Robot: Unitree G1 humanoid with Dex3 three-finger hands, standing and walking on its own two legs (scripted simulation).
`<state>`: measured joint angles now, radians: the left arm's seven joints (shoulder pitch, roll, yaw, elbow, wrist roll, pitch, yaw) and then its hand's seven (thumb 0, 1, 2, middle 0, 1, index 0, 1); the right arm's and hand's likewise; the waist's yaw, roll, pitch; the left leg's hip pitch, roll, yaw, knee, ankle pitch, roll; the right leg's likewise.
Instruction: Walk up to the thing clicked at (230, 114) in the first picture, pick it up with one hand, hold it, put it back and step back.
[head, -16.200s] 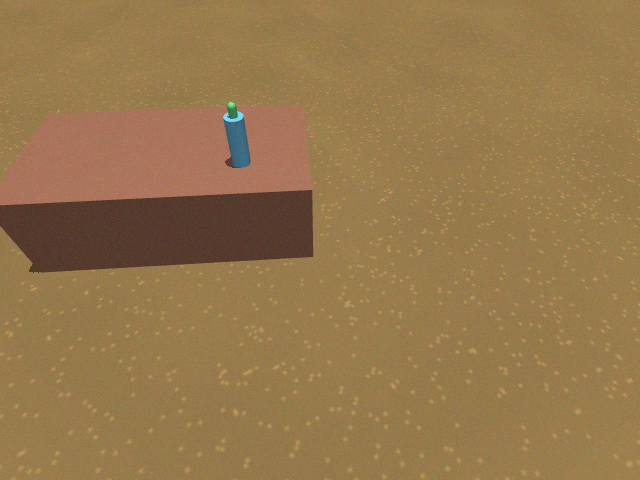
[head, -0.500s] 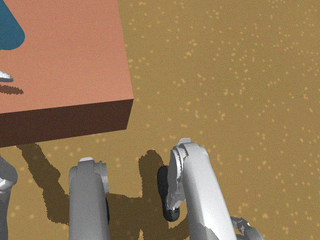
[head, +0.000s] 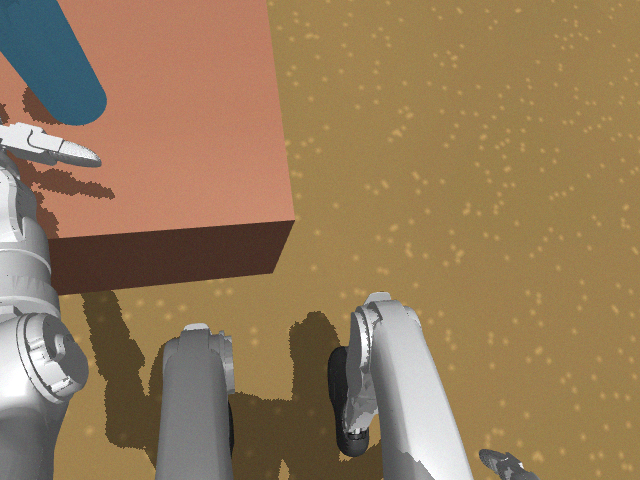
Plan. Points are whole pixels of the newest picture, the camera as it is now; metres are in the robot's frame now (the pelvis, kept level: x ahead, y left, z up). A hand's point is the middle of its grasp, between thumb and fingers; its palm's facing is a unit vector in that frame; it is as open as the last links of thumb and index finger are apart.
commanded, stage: rest palm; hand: left
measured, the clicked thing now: (28, 26) +0.59 +0.24 +0.03
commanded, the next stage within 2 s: close in 0.12 s
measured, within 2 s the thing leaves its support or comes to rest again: leaves its support in 1.88 s
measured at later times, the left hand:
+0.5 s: hand (46, 88) +0.55 +0.24 +0.00, palm faces +0.32 -0.95 -0.01, open 16.7 cm
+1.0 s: hand (36, 80) +0.55 +0.25 +0.01, palm faces +0.33 -0.94 -0.02, open 9.5 cm
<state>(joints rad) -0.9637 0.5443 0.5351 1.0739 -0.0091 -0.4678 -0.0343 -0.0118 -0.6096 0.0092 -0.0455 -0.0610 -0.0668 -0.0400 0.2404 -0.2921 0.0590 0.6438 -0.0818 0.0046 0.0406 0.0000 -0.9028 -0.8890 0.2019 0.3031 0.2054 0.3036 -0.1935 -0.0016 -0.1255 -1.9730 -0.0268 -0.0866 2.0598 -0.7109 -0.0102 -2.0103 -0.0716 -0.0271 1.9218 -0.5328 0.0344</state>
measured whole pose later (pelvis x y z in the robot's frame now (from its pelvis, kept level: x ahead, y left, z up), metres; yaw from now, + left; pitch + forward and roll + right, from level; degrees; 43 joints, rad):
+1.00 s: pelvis -0.01 +0.00 -0.02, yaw +0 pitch +35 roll -5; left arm -1.05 0.58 0.50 1.17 0.01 -0.53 0.02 0.00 -0.06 0.58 -0.66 -0.66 -0.77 -0.69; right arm 0.23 -0.28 0.07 0.66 -0.10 0.02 0.06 0.00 -0.90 -0.89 0.20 0.30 0.20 0.30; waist -0.21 0.01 -0.12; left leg -2.02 -0.03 -0.08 2.11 -0.71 -0.01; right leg -2.06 -0.07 -0.01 1.97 -0.53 0.04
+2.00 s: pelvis +0.02 +0.00 +0.06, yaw +0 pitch +37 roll -4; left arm -0.80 0.45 0.42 0.97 -0.02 -0.41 0.04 -0.07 -0.47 0.86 -0.74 -1.09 -0.83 -1.13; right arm 0.24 -0.27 0.06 0.65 -0.07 0.01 0.02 0.00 -0.90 -0.90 0.20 0.30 0.20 0.30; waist -0.19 0.02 -0.14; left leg -1.80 -0.01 -0.07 1.87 -0.71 -0.01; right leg -1.84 -0.06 -0.03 1.75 -0.54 0.03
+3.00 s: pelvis +0.05 -0.01 +0.18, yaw +1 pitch +25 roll -3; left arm -0.47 0.25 0.29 0.75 -0.07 -0.43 0.10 -0.08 -0.59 0.95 -0.76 -1.21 -0.85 -1.24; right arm 0.20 -0.23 0.00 0.71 -0.04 -0.02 -0.01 0.00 -0.91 -0.90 0.20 0.30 0.20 0.30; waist -0.09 0.02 -0.15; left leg -1.26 0.02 -0.06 1.45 -0.63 -0.02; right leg -1.31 -0.04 -0.04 1.35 -0.49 0.02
